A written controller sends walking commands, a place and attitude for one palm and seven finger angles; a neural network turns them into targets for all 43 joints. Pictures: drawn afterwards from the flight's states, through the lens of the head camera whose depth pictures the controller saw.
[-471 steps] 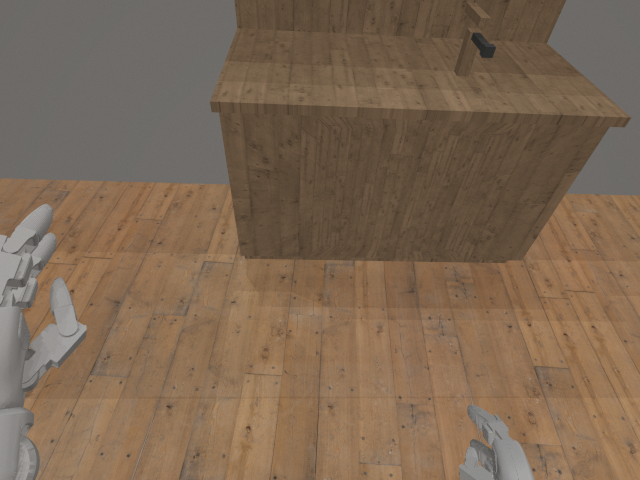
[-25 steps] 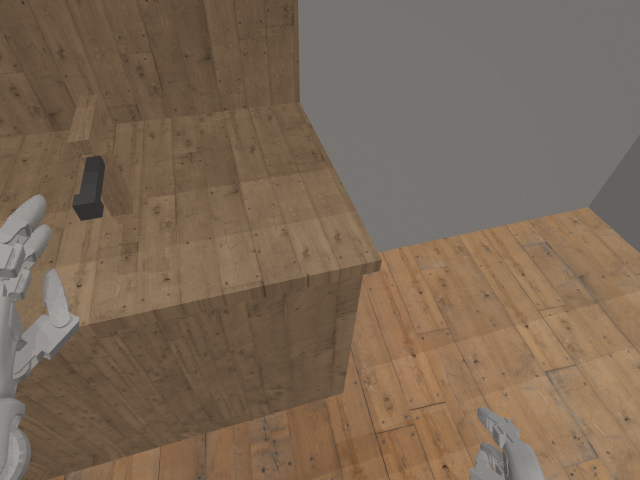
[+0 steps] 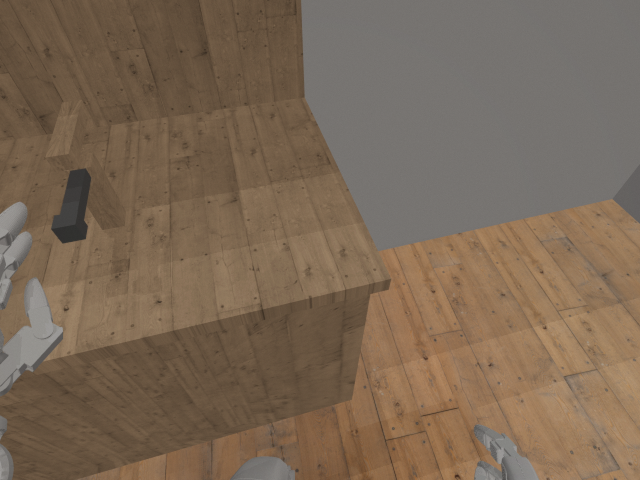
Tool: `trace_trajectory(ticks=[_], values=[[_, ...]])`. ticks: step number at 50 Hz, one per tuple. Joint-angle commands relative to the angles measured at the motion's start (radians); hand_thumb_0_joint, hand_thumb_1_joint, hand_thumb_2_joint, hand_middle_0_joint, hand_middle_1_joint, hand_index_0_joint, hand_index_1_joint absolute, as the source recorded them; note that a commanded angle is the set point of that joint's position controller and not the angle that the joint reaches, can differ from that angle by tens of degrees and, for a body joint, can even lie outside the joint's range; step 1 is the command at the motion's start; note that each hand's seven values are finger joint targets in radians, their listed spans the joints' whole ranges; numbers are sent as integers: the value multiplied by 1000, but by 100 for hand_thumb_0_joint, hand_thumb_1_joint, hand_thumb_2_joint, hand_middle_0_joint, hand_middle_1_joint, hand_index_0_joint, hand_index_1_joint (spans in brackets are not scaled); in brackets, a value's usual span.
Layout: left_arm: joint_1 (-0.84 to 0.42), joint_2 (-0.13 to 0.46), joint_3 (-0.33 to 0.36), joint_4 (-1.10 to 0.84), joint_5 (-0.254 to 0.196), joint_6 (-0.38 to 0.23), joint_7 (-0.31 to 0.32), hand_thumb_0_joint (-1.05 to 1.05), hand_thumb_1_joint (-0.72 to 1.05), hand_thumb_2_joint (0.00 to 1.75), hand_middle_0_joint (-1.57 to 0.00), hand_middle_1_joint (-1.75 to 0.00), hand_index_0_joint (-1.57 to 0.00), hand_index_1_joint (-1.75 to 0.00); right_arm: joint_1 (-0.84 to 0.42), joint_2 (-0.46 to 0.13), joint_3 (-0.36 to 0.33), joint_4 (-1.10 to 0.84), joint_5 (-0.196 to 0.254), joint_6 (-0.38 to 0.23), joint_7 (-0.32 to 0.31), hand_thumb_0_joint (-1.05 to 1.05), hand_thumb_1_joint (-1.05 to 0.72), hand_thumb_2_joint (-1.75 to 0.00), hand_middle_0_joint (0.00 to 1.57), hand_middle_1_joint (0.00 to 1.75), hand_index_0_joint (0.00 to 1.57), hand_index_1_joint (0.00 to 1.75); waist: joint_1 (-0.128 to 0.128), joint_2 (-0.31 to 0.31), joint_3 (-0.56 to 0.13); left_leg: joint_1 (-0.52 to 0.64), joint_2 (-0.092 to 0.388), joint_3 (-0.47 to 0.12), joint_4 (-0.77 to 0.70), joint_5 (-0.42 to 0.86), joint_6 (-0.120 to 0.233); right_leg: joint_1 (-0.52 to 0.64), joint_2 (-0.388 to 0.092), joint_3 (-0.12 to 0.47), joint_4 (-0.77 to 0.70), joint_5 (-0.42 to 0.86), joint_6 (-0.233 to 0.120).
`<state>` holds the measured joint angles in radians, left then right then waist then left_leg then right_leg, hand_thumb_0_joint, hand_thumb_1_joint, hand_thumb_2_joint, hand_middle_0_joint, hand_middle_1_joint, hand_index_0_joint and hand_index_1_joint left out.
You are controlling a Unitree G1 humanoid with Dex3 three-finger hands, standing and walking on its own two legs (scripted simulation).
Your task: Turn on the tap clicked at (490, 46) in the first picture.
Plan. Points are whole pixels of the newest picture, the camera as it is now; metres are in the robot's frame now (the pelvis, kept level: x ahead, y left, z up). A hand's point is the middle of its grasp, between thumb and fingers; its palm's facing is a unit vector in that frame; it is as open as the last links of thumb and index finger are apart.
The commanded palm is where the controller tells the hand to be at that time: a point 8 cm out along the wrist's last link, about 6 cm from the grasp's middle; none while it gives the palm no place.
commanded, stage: shuffle to correct the standing spot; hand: left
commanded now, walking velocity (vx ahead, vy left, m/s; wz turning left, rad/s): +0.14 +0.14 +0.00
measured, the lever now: (70, 227) +0.38 +0.35 +0.11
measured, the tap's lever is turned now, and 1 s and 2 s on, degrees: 0 0 0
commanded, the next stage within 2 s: come to a stop and stand still in 0.04 s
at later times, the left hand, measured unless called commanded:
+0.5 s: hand (56, 272) +0.26 +0.27 +0.18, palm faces +0.41 -0.81 -0.42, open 7.4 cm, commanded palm +0.22 +0.31 +0.19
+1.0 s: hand out of the picture +0.29 +0.34 +0.20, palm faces +0.50 -0.77 -0.39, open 7.4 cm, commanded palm +0.21 +0.33 +0.19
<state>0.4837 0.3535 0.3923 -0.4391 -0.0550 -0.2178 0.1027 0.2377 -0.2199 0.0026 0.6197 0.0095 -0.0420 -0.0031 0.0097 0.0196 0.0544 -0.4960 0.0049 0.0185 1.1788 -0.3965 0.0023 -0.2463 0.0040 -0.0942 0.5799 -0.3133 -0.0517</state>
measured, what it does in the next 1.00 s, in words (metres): steps on the spot: left foot, then right foot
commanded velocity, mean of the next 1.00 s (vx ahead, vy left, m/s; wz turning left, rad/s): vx -0.02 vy -0.02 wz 0.00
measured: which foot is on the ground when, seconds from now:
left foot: up 0.00-0.14, down 0.16-1.00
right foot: down 0.00-0.18, up 0.20-0.32, down 0.34-1.00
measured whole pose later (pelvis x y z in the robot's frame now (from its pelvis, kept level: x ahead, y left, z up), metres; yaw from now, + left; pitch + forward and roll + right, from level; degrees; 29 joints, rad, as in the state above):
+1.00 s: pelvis +0.04 +0.05 +0.01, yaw -2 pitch -1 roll -1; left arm 0.24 0.45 0.47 -0.30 -0.07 -0.20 0.11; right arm 0.19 -0.23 -0.01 0.57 0.03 -0.11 -0.01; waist 0.05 0.00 0.06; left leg -0.25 0.02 0.06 0.47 -0.21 0.02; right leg -0.21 0.03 -0.02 0.44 -0.22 -0.02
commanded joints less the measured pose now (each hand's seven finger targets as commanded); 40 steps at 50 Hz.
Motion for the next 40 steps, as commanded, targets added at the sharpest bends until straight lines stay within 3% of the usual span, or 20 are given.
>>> trace_trajectory(ticks=[1,3,4,6,7,8,9,10,12,14,15,17,19,20,22,26,28,30,34,40], values=[[-178,185,72,-241,12,-69,28,0,90,90,-20,-30,-20,-30,-116,-78,-36,-167,-6,-72,-21,0,-90,-90,20,30,20,30,-2,-123,-87,56,68,14,-319,126,11,1,-261,189,-244,320,-96],[-191,189,63,-269,16,-64,40,0,90,90,-20,-30,-20,-30,-122,-74,-48,-165,-10,-103,-28,0,-90,-90,20,30,20,30,22,-126,-125,202,16,94,-510,176,23,38,-240,173,-196,329,-78],[-189,205,74,-275,16,-61,49,0,90,90,-20,-30,-20,-30,-131,-79,-52,-160,-15,-112,-36,0,-90,-90,20,30,20,30,14,-96,-131,290,-10,123,-583,212,23,6,-232,162,-166,296,-60],[-174,202,74,-306,16,-61,47,0,90,90,-20,-30,-20,-30,-113,-90,-67,-176,-6,-127,-39,0,-90,-90,20,30,20,30,11,-16,-149,381,-12,93,-678,241,37,0,-188,139,-42,218,-26],[-170,204,86,-327,14,-65,47,0,90,90,-20,-30,-20,-30,-105,-106,-76,-183,1,-127,-41,0,-90,-90,20,30,20,30,2,79,-171,453,57,-26,-717,243,83,-70,-138,115,94,178,4],[-161,207,100,-337,14,-68,49,0,90,90,-20,-30,-20,-30,-101,-120,-79,-191,11,-123,-41,0,-90,-90,20,30,20,30,-2,192,-204,522,182,-212,-741,309,150,-175,-52,51,254,31,43],[-158,218,114,-316,11,-69,50,0,90,90,-20,-30,-20,-30,-116,-116,-76,-201,13,-121,-39,0,-90,-90,20,30,20,30,2,238,-194,510,288,-380,-841,392,220,-233,-8,56,425,-226,53],[-161,218,117,-282,16,-68,47,0,90,90,-20,-30,-20,-30,-113,-118,-79,-194,9,-120,-36,0,-90,-90,20,30,20,30,10,154,-149,434,295,-401,-873,450,231,-255,8,87,490,-248,48],[-160,228,139,-275,15,-45,42,0,90,90,-20,-30,-20,-30,-126,-86,-57,-178,0,-117,-34,0,-90,-90,20,30,20,30,5,173,-132,300,271,-299,-883,407,193,-147,-50,105,389,-203,49],[-123,227,148,-283,15,-41,41,0,90,90,-20,-30,-20,-30,-127,-78,-43,-182,8,-126,-26,0,-90,-90,20,30,20,30,16,196,-157,273,216,-152,-833,399,136,-34,-39,68,134,-132,45],[-87,205,127,-271,12,-36,37,0,90,90,-20,-30,-20,-30,-119,-83,-36,-187,10,-129,-22,0,-90,-90,20,30,20,30,11,178,-159,225,205,-127,-813,330,108,41,-34,56,5,-66,43],[-48,209,127,-250,13,-25,31,0,90,90,-20,-30,-20,-30,-110,-80,-30,-200,12,-126,-19,0,-90,-90,20,30,20,30,8,53,-150,154,142,-68,-735,138,50,149,-44,109,-212,108,35],[-57,205,119,-221,4,-3,32,0,90,90,-20,-30,-20,-30,-123,-68,-21,-194,2,-125,-21,0,-90,-90,20,30,20,30,-7,-108,-107,176,39,14,-625,37,-1,46,-142,269,-315,165,-17],[-52,144,66,-203,-12,18,23,0,90,90,-20,-30,-20,-30,-95,-81,-43,-186,8,-123,-20,0,-90,-90,20,30,20,30,-11,-199,-98,214,7,11,-531,103,-15,-14,-188,350,-330,188,-56],[-96,169,75,-206,-13,29,31,0,90,90,-20,-30,-20,-30,-116,-77,-30,-178,9,-119,-23,0,-90,-90,20,30,20,30,-8,-152,-108,237,25,-6,-541,153,-15,-13,-220,322,-298,272,-79],[-169,172,59,-184,0,34,44,0,90,90,-20,-30,-20,-30,-138,-87,-21,-169,2,-115,-54,0,-90,-90,20,30,20,30,12,-14,-169,354,99,-64,-759,381,21,65,-96,179,-188,310,24],[-173,167,40,-199,8,42,48,0,90,90,-20,-30,-20,-30,-132,-97,-32,-179,7,-106,-57,0,-90,-90,20,30,20,30,13,-16,-198,395,103,-52,-719,526,28,106,-91,172,-176,448,32],[-174,181,43,-263,12,38,51,0,90,90,-20,-30,-20,-30,-149,-88,-24,-184,5,-97,-56,0,-90,-90,20,30,20,30,10,44,-239,407,101,-46,-711,629,30,152,-89,135,-148,521,37],[-117,209,63,-337,8,30,57,0,90,90,-20,-30,-20,-30,-164,-91,-32,-199,9,-90,-51,0,-90,-90,20,30,20,30,14,83,-209,344,86,-56,-734,546,22,184,-85,132,-178,438,30],[27,187,94,-257,-11,29,52,0,90,90,-20,-30,-20,-30,-135,-100,-42,-209,8,-59,-53,0,-90,-90,20,30,20,30,5,42,-168,289,77,-59,-759,393,13,157,-85,147,-226,346,17]])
